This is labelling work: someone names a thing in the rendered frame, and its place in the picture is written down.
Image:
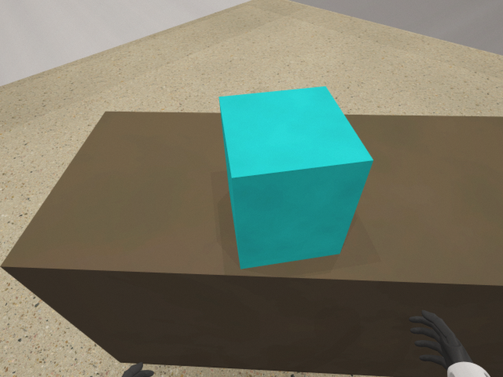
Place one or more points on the pedestal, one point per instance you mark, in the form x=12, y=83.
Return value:
x=136, y=247

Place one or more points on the carton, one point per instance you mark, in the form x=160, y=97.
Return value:
x=296, y=170

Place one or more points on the robot right hand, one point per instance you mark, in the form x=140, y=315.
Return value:
x=447, y=344

